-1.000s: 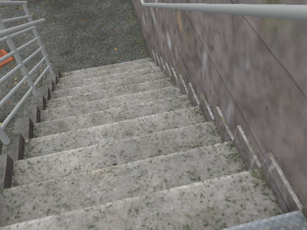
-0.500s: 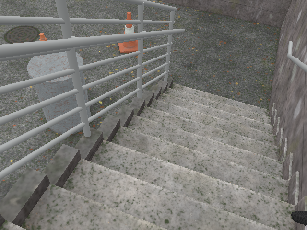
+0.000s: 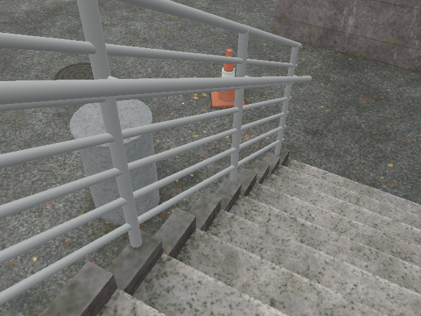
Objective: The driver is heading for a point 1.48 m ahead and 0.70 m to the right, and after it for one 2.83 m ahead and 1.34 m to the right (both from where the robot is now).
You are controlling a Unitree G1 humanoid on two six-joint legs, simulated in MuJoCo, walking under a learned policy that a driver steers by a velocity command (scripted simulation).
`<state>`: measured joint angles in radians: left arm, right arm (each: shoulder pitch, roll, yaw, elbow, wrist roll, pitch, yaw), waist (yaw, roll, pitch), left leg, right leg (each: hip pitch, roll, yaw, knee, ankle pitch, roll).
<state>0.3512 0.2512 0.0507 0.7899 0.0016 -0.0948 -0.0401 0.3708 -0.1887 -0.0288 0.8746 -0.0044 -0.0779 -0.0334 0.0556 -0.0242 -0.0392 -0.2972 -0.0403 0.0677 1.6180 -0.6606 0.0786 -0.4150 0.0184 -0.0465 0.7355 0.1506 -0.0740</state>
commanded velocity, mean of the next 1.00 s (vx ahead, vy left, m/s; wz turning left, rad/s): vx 1.00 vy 0.00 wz -0.76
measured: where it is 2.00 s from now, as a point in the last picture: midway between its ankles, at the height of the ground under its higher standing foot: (336, 250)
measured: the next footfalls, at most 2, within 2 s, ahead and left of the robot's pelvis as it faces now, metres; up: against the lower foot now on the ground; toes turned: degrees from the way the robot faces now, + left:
left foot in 0.38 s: +0.48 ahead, +0.09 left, -0.16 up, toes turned -31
right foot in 0.82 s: +0.64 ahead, -0.26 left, -0.32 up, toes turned -45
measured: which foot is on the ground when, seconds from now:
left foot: up 0.00-0.36, down 0.38-0.80, up 0.82-1.00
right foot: down 0.00-0.38, up 0.40-0.80, down 0.82-1.00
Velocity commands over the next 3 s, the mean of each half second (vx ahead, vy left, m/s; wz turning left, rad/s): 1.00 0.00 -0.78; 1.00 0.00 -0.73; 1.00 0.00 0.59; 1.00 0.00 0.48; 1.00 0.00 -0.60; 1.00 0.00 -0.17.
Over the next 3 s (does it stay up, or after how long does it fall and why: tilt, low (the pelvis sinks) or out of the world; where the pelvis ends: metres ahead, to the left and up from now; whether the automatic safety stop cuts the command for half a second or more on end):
stays up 2.17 -1.10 -1.31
